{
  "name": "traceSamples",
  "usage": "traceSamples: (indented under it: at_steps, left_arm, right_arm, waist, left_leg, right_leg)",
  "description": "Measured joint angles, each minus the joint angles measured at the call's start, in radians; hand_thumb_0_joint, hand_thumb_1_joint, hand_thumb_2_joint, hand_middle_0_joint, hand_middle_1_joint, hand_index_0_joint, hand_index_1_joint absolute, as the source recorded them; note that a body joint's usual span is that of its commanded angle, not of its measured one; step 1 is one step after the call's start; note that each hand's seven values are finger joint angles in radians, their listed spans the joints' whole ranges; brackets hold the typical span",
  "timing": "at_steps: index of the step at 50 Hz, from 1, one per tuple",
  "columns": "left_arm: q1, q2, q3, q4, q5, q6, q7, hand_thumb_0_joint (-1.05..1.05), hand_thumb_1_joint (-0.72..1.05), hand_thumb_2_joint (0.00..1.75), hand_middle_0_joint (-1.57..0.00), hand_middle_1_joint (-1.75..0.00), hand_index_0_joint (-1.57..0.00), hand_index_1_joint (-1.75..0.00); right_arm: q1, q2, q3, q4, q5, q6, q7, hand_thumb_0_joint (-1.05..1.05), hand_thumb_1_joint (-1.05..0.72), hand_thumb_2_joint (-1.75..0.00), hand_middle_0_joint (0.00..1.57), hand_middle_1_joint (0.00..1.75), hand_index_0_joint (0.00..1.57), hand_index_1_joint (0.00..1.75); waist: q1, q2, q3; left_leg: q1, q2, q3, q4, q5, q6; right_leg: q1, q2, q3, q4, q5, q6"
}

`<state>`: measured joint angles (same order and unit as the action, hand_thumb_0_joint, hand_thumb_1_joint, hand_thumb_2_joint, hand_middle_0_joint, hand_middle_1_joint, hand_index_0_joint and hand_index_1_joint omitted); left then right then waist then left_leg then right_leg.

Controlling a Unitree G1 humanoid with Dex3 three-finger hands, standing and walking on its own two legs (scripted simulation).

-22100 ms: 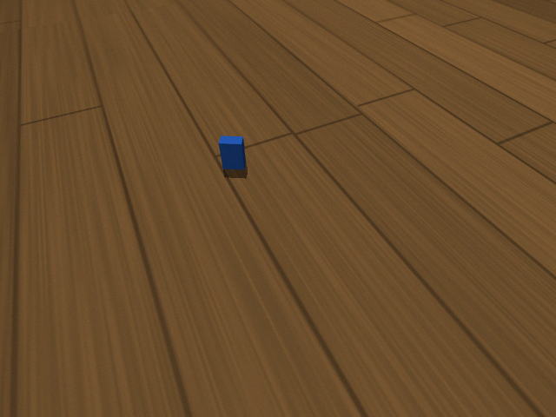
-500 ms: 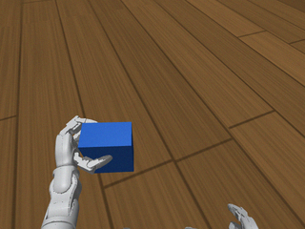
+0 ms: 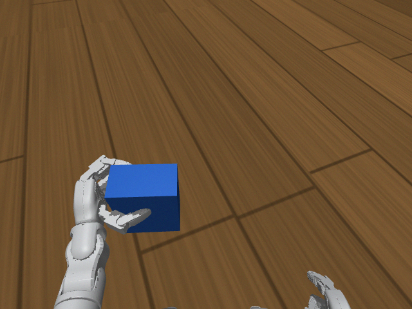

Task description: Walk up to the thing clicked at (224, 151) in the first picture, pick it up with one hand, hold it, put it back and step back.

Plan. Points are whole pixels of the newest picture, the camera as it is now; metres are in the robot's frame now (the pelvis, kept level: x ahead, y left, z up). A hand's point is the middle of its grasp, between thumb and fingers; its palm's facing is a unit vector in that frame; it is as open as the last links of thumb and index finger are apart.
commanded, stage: crouch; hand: left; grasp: from the side
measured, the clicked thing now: (149, 201) +0.32 +0.13 +0.02
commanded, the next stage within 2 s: lower in 1.86 s
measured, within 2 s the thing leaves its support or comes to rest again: neither
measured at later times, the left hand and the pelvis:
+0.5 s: hand (134, 223) +0.34 +0.20 -0.12, palm faces +0.25 -0.97 -0.02, open 10.9 cm; pelvis -0.02 +0.00 -0.11, yaw -1 degrees
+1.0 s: hand (141, 245) +0.36 +0.23 -0.35, palm faces +0.33 -0.94 -0.03, open 10.9 cm; pelvis -0.07 +0.00 -0.30, yaw -3 degrees
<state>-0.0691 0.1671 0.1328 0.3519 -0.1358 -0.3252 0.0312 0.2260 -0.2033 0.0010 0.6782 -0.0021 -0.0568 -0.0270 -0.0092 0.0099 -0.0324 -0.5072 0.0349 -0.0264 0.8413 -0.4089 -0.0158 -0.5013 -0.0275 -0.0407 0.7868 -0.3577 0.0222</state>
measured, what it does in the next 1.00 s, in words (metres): lowers itself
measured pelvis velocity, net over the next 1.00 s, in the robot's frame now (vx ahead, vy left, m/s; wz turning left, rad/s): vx -0.07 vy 0.00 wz -0.05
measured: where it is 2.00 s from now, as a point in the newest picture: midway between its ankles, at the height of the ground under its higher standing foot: outside the picture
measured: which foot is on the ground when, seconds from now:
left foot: down 0.00-1.00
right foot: down 0.00-1.00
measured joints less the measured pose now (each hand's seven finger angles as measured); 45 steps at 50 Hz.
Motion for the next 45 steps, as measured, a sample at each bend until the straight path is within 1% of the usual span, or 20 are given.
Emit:
traceSamples:
  at_steps: [5,7,10,12,15,19,23,26,29,33,35,38,41,45]
  left_arm:
    - [-0.006,-0.019,0.003,0.031,-0.005,-0.012,0.003,-0.01,-0.61,0.99,-0.75,-1.1,-0.78,-1.11]
    - [-0.012,-0.027,0.012,0.056,-0.003,-0.023,0.009,-0.01,-0.61,0.99,-0.75,-1.1,-0.78,-1.11]
    - [-0.025,-0.031,0.03,0.098,0.01,-0.055,0.013,-0.01,-0.61,0.99,-0.75,-1.1,-0.78,-1.11]
    - [-0.038,-0.027,0.045,0.132,0.017,-0.088,0.012,-0.01,-0.61,0.99,-0.75,-1.11,-0.78,-1.12]
    - [-0.065,-0.019,0.074,0.188,0.018,-0.15,0.007,-0.01,-0.61,0.99,-0.75,-1.11,-0.78,-1.12]
    - [-0.116,-0.002,0.109,0.284,0.015,-0.249,0.006,-0.01,-0.61,0.99,-0.75,-1.11,-0.78,-1.12]
    - [-0.168,0.026,0.123,0.373,0.016,-0.342,-0.003,-0.01,-0.61,0.99,-0.75,-1.11,-0.78,-1.12]
    - [-0.21,0.046,0.131,0.422,0.023,-0.382,-0.018,-0.01,-0.61,0.99,-0.75,-1.11,-0.78,-1.12]
    - [-0.252,0.059,0.15,0.456,0.027,-0.405,-0.021,-0.01,-0.61,0.99,-0.75,-1.1,-0.78,-1.11]
    - [-0.292,0.051,0.191,0.479,0.014,-0.426,-0.003,-0.01,-0.61,0.99,-0.75,-1.1,-0.79,-1.11]
    - [-0.309,0.053,0.204,0.496,0.009,-0.437,0.002,-0.01,-0.61,0.99,-0.75,-1.1,-0.79,-1.11]
    - [-0.336,0.066,0.218,0.531,0.018,-0.458,-0.007,-0.01,-0.61,0.99,-0.75,-1.1,-0.78,-1.11]
    - [-0.374,0.089,0.235,0.576,0.037,-0.475,-0.018,-0.01,-0.61,0.99,-0.75,-1.1,-0.78,-1.11]
    - [-0.436,0.117,0.278,0.634,0.047,-0.491,-0.017,-0.01,-0.61,0.99,-0.75,-1.11,-0.78,-1.12]
  right_arm:
    - [-0.005,0.001,-0.003,0.005,-0.003,-0.005,0.007,0.01,-0.92,-0.9,0.2,0.3,0.2,0.3]
    - [-0.011,0.002,-0.006,0.003,-0.007,-0.004,0.012,0.01,-0.91,-0.9,0.2,0.3,0.2,0.3]
    - [-0.021,0.004,-0.011,-0.004,-0.015,-0.006,0.021,0.01,-0.9,-0.9,0.2,0.3,0.2,0.3]
    - [-0.03,0.004,-0.014,-0.008,-0.02,-0.008,0.026,0.01,-0.9,-0.9,0.2,0.3,0.2,0.3]
    - [-0.04,0.0,-0.02,-0.007,-0.03,-0.013,0.034,0.01,-0.9,-0.9,0.2,0.3,0.2,0.3]
    - [-0.041,-0.012,-0.03,0.0,-0.044,-0.021,0.045,0.01,-0.9,-0.9,0.2,0.3,0.2,0.3]
    - [-0.044,-0.032,-0.036,0.01,-0.056,-0.022,0.055,0.01,-0.9,-0.9,0.2,0.3,0.2,0.3]
    - [-0.055,-0.043,-0.037,0.017,-0.062,-0.016,0.062,0.01,-0.91,-0.9,0.2,0.3,0.2,0.3]
    - [-0.071,-0.046,-0.033,0.018,-0.067,-0.005,0.071,0.01,-0.91,-0.9,0.2,0.3,0.2,0.3]
    - [-0.093,-0.04,-0.026,0.024,-0.072,0.007,0.085,0.01,-0.91,-0.9,0.2,0.3,0.2,0.3]
    - [-0.104,-0.036,-0.023,0.031,-0.074,0.011,0.093,0.01,-0.92,-0.9,0.2,0.3,0.2,0.3]
    - [-0.121,-0.033,-0.016,0.042,-0.081,0.014,0.103,0.01,-0.93,-0.91,0.2,0.3,0.2,0.3]
    - [-0.138,-0.033,-0.009,0.05,-0.091,0.016,0.11,0.01,-0.93,-0.91,0.2,0.3,0.2,0.3]
    - [-0.154,-0.036,0.002,0.055,-0.103,0.023,0.118,0.01,-0.93,-0.91,0.2,0.3,0.2,0.3]
  waist:
    - [-0.002,0.0,-0.007]
    - [-0.005,-0.003,-0.007]
    - [-0.011,-0.013,-0.003]
    - [-0.015,-0.021,-0.001]
    - [-0.022,-0.032,-0.006]
    - [-0.03,-0.038,-0.047]
    - [-0.041,-0.034,-0.106]
    - [-0.048,-0.028,-0.139]
    - [-0.051,-0.023,-0.155]
    - [-0.05,-0.016,-0.163]
    - [-0.049,-0.013,-0.166]
    - [-0.05,-0.012,-0.167]
    - [-0.054,-0.016,-0.159]
    - [-0.066,-0.027,-0.142]
  left_leg:
    - [-0.019,-0.001,0.0,0.011,-0.003,0.0]
    - [-0.04,0.0,-0.001,0.025,-0.007,0.0]
    - [-0.089,0.0,-0.002,0.058,-0.014,-0.001]
    - [-0.134,0.0,-0.003,0.089,-0.021,-0.003]
    - [-0.226,0.0,-0.008,0.156,-0.039,-0.004]
    - [-0.4,-0.002,-0.019,0.287,-0.081,-0.008]
    - [-0.606,-0.001,-0.03,0.466,-0.144,-0.011]
    - [-0.751,-0.001,-0.037,0.601,-0.193,-0.011]
    - [-0.874,-0.001,-0.04,0.716,-0.231,-0.009]
    - [-1.01,-0.005,-0.043,0.834,-0.261,-0.007]
    - [-1.072,-0.008,-0.044,0.882,-0.271,-0.006]
    - [-1.161,-0.011,-0.046,0.955,-0.282,-0.006]
    - [-1.244,-0.014,-0.052,1.032,-0.291,-0.009]
    - [-1.347,-0.018,-0.064,1.134,-0.298,-0.015]
  right_leg:
    - [-0.019,-0.001,0.0,0.011,-0.004,0.0]
    - [-0.041,0.0,0.001,0.027,-0.008,-0.001]
    - [-0.092,0.0,0.001,0.063,-0.016,-0.003]
    - [-0.139,0.0,0.001,0.097,-0.025,-0.004]
    - [-0.231,-0.001,-0.001,0.165,-0.044,-0.006]
    - [-0.401,-0.003,-0.005,0.295,-0.087,-0.009]
    - [-0.605,-0.004,-0.008,0.467,-0.147,-0.006]
    - [-0.748,-0.003,-0.008,0.597,-0.191,-0.005]
    - [-0.872,-0.002,-0.005,0.71,-0.225,-0.005]
    - [-1.009,-0.004,-0.001,0.825,-0.253,-0.004]
    - [-1.071,-0.006,0.002,0.875,-0.263,-0.003]
    - [-1.161,-0.008,0.005,0.948,-0.274,-0.003]
    - [-1.244,-0.009,0.004,1.023,-0.282,-0.004]
    - [-1.346,-0.009,0.0,1.122,-0.287,-0.007]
